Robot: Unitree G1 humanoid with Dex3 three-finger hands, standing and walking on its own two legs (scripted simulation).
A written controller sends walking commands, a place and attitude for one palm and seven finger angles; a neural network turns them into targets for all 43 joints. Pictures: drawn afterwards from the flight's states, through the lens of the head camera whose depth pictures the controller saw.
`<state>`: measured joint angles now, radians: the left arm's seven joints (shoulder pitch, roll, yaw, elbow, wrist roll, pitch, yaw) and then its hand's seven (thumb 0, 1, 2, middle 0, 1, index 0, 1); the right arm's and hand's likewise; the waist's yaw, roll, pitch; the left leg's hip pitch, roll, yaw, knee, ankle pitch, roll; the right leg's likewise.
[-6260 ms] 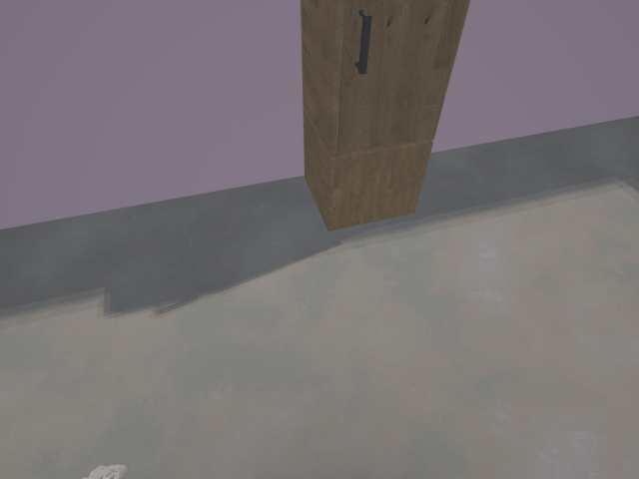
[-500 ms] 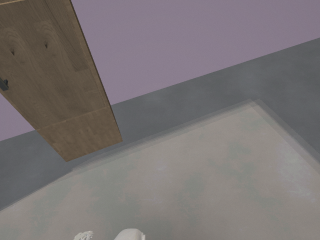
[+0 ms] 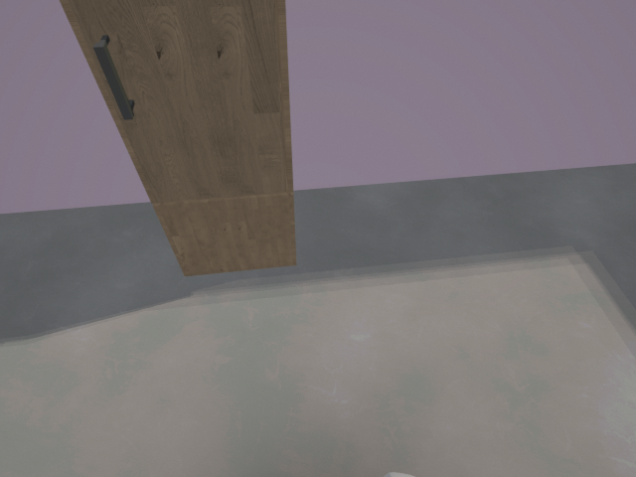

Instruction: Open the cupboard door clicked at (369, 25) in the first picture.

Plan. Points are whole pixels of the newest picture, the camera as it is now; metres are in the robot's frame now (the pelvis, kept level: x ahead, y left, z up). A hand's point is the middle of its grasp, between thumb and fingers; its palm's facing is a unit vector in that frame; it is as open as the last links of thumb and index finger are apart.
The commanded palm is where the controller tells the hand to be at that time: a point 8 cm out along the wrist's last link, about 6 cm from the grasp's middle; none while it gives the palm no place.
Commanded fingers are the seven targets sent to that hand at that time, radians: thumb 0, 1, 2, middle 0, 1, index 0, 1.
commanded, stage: turn to face it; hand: left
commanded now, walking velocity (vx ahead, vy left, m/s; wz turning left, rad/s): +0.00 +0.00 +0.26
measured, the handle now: (117, 79) +0.82 +0.48 +0.05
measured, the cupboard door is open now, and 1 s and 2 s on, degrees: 0 0 0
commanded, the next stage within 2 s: take the last steps up to it in 0.12 s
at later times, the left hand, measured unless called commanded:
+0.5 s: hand out of the picture -0.05 +0.16 -0.15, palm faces +0.27 -0.93 -0.26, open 7.3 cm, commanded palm none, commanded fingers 0.00 0.90 0.90 -0.20 -0.30 -0.20 -0.30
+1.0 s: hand out of the picture +0.09 +0.29 -0.17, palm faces +0.24 -0.96 -0.17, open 7.4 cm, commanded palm none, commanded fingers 0.00 0.90 0.90 -0.20 -0.30 -0.20 -0.30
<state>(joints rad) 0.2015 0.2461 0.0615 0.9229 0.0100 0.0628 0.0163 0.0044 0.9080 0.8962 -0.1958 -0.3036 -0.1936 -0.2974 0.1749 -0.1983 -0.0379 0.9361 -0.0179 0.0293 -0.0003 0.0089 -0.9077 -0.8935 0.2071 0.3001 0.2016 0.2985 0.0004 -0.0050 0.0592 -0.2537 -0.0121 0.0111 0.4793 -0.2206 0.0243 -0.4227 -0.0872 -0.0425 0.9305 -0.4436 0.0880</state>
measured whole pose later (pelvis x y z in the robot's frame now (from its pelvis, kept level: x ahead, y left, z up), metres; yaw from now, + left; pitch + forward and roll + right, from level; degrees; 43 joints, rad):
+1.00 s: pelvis +0.08 +0.11 +0.00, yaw +11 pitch -2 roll +1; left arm 0.22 0.19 0.06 1.05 0.03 0.01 0.00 0.00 0.91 0.90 -0.19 -0.30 -0.19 -0.30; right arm 0.40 -0.15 -0.03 1.11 -0.01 -0.06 -0.03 0.00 -0.94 -0.89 0.20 0.30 0.20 0.30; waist 0.01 -0.05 0.01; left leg 0.02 -0.05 0.17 0.29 -0.29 0.07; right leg -0.60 -0.11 -0.08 1.06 -0.20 0.04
